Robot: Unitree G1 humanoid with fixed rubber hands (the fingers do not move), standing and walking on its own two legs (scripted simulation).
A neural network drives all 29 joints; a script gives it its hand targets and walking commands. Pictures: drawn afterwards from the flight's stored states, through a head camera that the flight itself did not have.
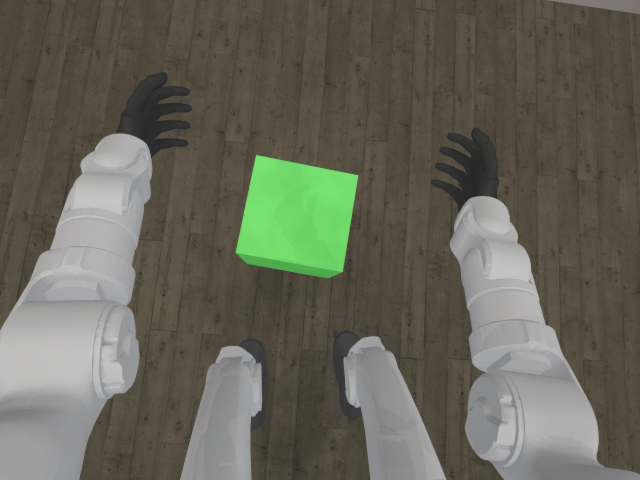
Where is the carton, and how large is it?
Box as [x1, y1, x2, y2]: [236, 155, 357, 277]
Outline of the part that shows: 256,155 236,253 247,263 323,277 329,277 341,272 345,254 357,175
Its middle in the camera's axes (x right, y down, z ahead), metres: -0.06 -0.03 +0.89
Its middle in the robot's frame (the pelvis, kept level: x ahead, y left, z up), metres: +0.49 -0.02 -0.53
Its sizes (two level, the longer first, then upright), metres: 0.210 0.200 0.250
